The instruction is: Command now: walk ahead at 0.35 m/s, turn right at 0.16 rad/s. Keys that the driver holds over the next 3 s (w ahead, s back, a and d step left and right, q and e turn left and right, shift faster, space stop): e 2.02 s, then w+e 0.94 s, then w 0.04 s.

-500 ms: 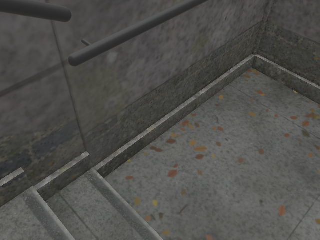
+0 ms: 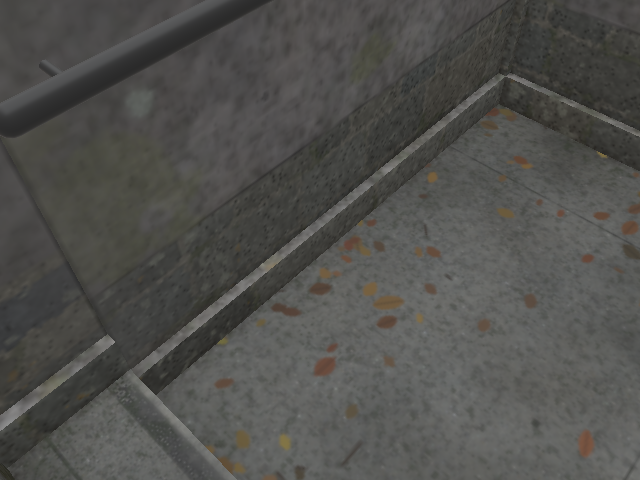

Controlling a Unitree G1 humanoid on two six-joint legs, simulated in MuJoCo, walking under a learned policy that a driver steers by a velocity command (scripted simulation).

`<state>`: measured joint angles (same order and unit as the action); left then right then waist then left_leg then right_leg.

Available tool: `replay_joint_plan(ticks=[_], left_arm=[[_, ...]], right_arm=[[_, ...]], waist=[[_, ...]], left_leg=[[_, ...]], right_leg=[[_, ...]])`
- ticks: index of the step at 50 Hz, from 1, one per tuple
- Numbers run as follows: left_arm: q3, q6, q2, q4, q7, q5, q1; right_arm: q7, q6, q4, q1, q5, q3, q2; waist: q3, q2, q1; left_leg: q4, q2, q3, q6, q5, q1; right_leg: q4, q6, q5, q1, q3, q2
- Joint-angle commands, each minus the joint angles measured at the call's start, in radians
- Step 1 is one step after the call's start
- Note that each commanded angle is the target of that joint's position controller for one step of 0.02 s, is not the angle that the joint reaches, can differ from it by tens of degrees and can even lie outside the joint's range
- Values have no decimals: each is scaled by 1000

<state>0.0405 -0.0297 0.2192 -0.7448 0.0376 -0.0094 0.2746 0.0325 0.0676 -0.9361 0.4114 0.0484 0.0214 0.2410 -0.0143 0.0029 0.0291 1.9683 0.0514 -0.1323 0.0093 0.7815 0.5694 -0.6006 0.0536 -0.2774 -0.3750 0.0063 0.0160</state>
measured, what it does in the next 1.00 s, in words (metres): walks ahead, turning right: left foot, then right foot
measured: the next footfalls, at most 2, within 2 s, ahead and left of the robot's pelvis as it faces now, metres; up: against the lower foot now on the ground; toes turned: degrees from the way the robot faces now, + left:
left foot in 0.32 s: +0.29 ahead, +0.11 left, +0.00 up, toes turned -14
right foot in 0.70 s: +0.09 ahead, -0.08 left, +0.00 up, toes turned -23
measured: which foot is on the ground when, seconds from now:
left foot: up 0.00-0.30, down 0.32-0.72, up 0.74-1.00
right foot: down 0.00-0.34, up 0.36-0.68, down 0.70-1.00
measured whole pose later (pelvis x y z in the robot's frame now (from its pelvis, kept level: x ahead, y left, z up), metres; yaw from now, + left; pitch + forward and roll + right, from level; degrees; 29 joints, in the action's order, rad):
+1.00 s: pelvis +0.10 -0.01 +0.00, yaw -34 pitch +3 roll +4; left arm 0.02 0.09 0.27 -0.59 -0.06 -0.02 0.21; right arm 0.06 -0.08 -0.60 0.05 -0.02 0.04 0.26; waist 0.03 -0.04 -0.01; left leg 1.43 0.04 -0.05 0.06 0.22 0.79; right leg -0.64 0.08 -0.33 -0.35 0.18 0.10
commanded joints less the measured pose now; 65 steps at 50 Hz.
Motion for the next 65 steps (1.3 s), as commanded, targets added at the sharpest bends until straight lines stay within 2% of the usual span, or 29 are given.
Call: replay_joint_plan(ticks=[1, 3, 4, 6, 8, 10, 11, 15, 16, 17, 18, 19, 21, 25, 29, 33, 35, 36, 37, 38, 39, 41, 43, 47, 57, 58, 60, 63, 65], left_arm=[[20, 19, 150, -50, -15, 3, 200], [-4, -4, 140, -16, -12, 32, 50], [-17, -10, 89, -30, -19, 32, 73], [-17, -12, 84, -28, -52, 0, 91], [-10, -16, 109, -41, -81, -1, 122], [9, 3, 162, -80, -95, -8, 152], [18, 5, 182, -69, -97, -14, 115], [32, 27, 142, 12, -87, -14, 29], [33, 41, 131, 38, -92, -2, 14], [24, 48, 74, 58, -93, 9, 107], [5, 60, -19, 45, -97, 4, 224], [15, 73, 34, 62, -98, -2, 265], [66, 110, 186, 100, -114, 12, 124], [53, 126, 142, 110, -83, -10, 103], [14, 116, 91, 199, -47, -6, -24], [16, 114, 110, 231, -31, -6, -29], [29, 123, 114, 203, -31, -10, 61], [45, 116, 145, 177, -31, -15, 119], [93, 100, 318, 167, -39, -9, 175], [83, 72, 350, 209, -36, 36, 97], [90, 55, 366, 234, -31, 76, 9], [51, 67, 258, 225, -42, 0, -77], [25, 89, 202, 234, -69, -27, -129], [11, 109, 168, 224, -103, -15, -92], [33, 122, 201, 229, -120, -11, -114], [29, 112, 205, 251, -117, 13, -175], [32, 125, 193, 231, -107, -21, -137], [31, 126, 195, 257, -93, -7, -208], [32, 129, 183, 231, -83, -27, -157]], right_arm=[[28, 19, 171, -136, 2, 8, 78], [51, -22, 222, -153, -50, -9, 27], [50, -22, 220, -145, -40, -3, 28], [50, -11, 279, -248, -43, 8, 57], [31, -6, 308, -333, -91, -1, 9], [11, -10, 338, -368, -53, -9, -43], [2, -18, 347, -364, -40, 5, -11], [-27, -14, 310, -268, -60, 52, 91], [-34, 3, 308, -224, -74, 51, 100], [-38, 17, 314, -190, -88, 58, 133], [-42, 4, 304, -171, -93, 51, 105], [-49, -2, 311, -173, -81, 47, 92], [-46, -11, 332, -293, -68, 46, 78], [-19, -43, 338, -388, -97, 42, 135], [5, -82, 324, -337, -56, 39, 140], [2, -91, 337, -340, -40, 63, 211], [-8, -85, 352, -369, -24, 59, 194], [-2, -85, 350, -335, -20, 57, 158], [-9, -84, 418, -347, -44, 44, 100], [-11, -64, 434, -395, -59, 43, 118], [7, -63, 437, -444, -40, 45, 132], [61, -103, 412, -452, -53, 61, 159], [59, -131, 375, -350, -77, 55, 122], [26, -138, 400, -378, -69, 28, 48], [-5, -104, 454, -446, -65, 17, 40], [-13, -90, 435, -402, -69, 33, 80], [-12, -95, 462, -450, -65, 16, 25], [-24, -87, 438, -399, -67, 30, 48], [-30, -86, 449, -413, -43, 26, 29]], waist=[[-25, 65, -57], [39, 1, 20], [40, -18, 28], [97, 17, 13], [47, 39, -20], [-18, 154, -13], [-8, 140, 15], [-17, 130, 45], [-33, 85, 63], [-117, -49, 21], [-201, -276, -30], [-239, -302, -55], [-126, -128, -74], [-135, -100, -119], [-131, -126, -69], [-146, -205, -62], [-146, -198, -108], [-93, -80, -110], [-8, 291, -77], [-99, 216, -74], [-133, 178, -75], [-21, 78, -30], [-49, 72, 22], [-91, 98, -16], [-108, 135, -73], [-146, 119, -58], [-74, 124, -79], [-105, 136, -48], [-76, 162, -77]], left_leg=[[173, -70, 126, 31, -255, 628], [67, -106, 61, 36, -247, 471], [-97, -124, 22, 10, -359, 501], [-531, -118, 66, 25, -586, 485], [-1021, -64, 140, 47, -965, 63], [-1103, -30, 102, 66, -971, -75], [-1202, -30, 82, 66, -938, -124], [-1345, 1, 62, 17, -781, -267], [-1440, -23, 57, -10, -870, -343], [-1444, -148, -9, -86, -1299, -518], [-1450, -345, -215, -242, -1595, -703], [-1539, -482, -411, -319, -1486, -657], [-1575, -436, -308, -308, -1185, -455], [-1598, -313, -9, -261, -1045, -225], [-1553, -357, 38, -271, -975, -297], [-1488, -380, 90, -218, -888, -235], [-1371, -368, 150, -158, -935, -155], [-1174, -275, 246, -87, -836, -45], [-842, -115, 279, -8, -235, 358], [-633, -87, 65, -20, -189, 418], [-577, -64, -3, -30, -229, 384], [-524, -60, 0, -2, -345, 405], [-469, -52, 34, 30, -499, 345], [-480, -16, 67, 54, -581, 341], [-818, -4, 27, 48, -501, 252], [-681, -13, -11, 43, -585, 181], [-889, 9, 31, 45, -442, 173], [-902, 36, 76, 44, -460, -14], [-1122, 33, 42, 29, -308, -59]], right_leg=[[266, 313, 578, 457, 610, -443], [215, 308, 884, 176, 492, -402], [186, 245, 744, 180, 412, -327], [239, 163, 690, 148, 282, -197], [282, 116, 738, -35, 152, -95], [290, 118, 830, 48, 199, -154], [276, 121, 818, 54, 187, -139], [91, 96, 660, 191, 316, -121], [-39, 75, 643, 192, 318, -71], [-232, 38, 382, 114, 319, 11], [-496, -20, -368, -116, 280, 157], [-664, -56, -515, -219, 283, 162], [-762, -113, -324, -266, 210, 63], [-796, -150, -82, -70, 66, 45], [-563, -119, -57, -113, 33, -2], [-323, -64, -77, 53, -38, 15], [-106, -15, 47, 206, -67, 47], [57, 17, 187, 298, 30, 44], [94, 120, 818, 431, 491, -220], [95, 193, 1084, 407, 574, -342], [170, 259, 821, 291, 641, -366], [137, 191, 695, 227, 536, -284], [55, 125, 764, 204, 409, -197], [42, 117, 692, 250, 391, -137], [29, 141, 467, 309, 575, -135], [-10, 177, 556, 262, 621, -164], [41, 169, 476, 237, 613, -116], [38, 188, 563, 144, 609, -77], [92, 186, 426, 196, 649, -67]])
Over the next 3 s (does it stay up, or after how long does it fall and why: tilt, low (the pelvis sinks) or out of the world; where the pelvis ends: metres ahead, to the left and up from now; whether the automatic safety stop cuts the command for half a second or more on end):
stays up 0.30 -0.27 -0.17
